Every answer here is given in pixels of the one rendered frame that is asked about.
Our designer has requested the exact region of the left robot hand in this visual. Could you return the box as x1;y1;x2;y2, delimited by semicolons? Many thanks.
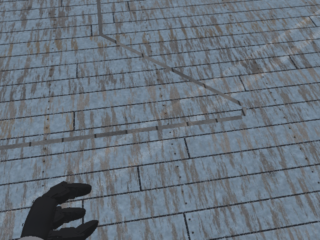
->
20;181;99;240

